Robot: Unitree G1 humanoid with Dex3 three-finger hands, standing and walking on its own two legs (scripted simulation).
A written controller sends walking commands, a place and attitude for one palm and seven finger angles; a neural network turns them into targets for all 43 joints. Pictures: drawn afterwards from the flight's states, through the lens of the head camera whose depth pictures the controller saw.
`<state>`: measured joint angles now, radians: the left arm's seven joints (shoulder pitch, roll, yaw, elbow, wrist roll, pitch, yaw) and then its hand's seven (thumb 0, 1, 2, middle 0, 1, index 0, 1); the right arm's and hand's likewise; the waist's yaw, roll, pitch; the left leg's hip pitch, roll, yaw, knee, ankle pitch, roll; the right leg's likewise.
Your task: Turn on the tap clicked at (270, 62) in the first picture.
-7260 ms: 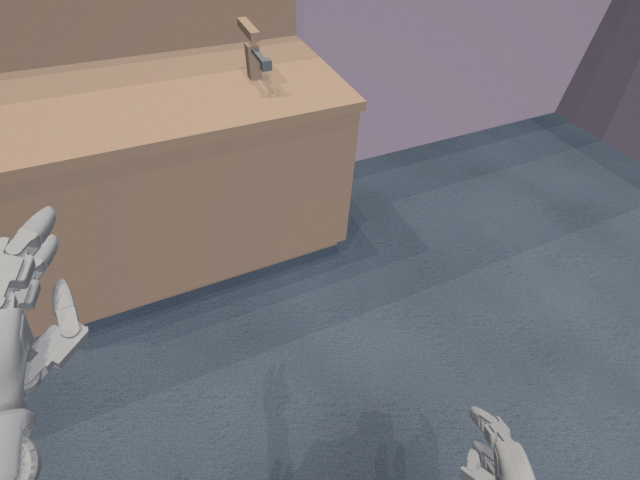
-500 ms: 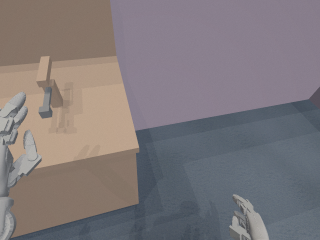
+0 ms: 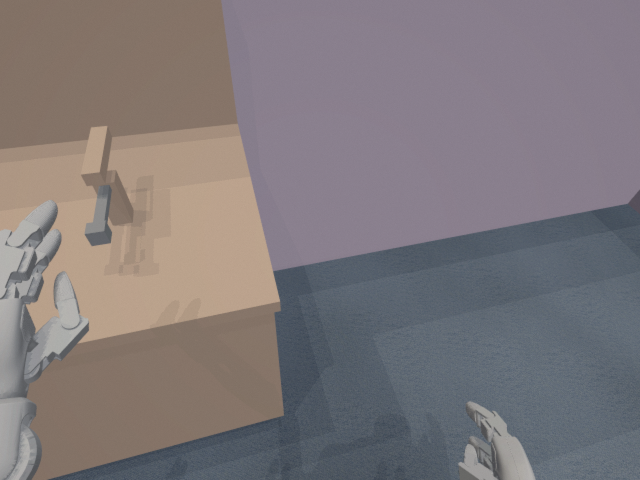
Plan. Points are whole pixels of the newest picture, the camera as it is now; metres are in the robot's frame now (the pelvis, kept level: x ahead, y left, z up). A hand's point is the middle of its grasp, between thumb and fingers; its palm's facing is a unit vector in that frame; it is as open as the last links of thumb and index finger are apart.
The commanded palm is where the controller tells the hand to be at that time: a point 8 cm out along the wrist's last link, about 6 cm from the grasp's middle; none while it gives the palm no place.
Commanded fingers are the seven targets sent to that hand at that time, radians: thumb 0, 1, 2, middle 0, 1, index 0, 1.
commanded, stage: shuffle to correct the standing spot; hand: left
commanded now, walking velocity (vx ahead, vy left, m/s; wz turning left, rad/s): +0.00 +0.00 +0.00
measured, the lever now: (98, 233) +0.44 +0.39 +0.02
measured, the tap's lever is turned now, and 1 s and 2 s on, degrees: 0 0 0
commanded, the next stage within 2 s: come to a stop and stand still in 0.96 s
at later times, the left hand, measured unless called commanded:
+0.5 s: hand (83, 300) +0.24 +0.26 +0.15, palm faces +0.41 -0.84 -0.37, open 7.4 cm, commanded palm +0.18 +0.29 +0.17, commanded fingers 0.00 0.90 0.90 -0.20 -0.30 -0.20 -0.30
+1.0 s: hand (88, 272) +0.27 +0.27 +0.15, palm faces +0.38 -0.83 -0.41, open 7.4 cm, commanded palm +0.22 +0.31 +0.17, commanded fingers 0.00 0.90 0.90 -0.20 -0.30 -0.20 -0.30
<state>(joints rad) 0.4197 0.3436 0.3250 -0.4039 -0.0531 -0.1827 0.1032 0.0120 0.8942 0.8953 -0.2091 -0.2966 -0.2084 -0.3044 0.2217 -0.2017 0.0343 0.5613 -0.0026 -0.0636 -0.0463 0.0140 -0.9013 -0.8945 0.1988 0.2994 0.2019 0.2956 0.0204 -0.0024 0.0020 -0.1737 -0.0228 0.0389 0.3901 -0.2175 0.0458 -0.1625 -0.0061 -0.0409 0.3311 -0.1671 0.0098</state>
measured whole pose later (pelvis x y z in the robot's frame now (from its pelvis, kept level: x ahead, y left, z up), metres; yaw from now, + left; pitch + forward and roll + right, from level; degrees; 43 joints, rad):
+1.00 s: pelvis +0.06 +0.03 -0.01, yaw +0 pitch -1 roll +0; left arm 0.49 0.35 0.36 -0.47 -0.03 -0.27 0.12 0.01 0.89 0.89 -0.21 -0.30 -0.21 -0.30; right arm 0.23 -0.24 -0.01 0.62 0.00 -0.03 -0.02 0.01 -0.90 -0.89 0.20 0.30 0.20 0.30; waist 0.00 0.00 0.05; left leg -0.52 0.05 -0.01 0.98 -0.29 0.01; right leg -0.21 -0.05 -0.08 0.56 -0.34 0.00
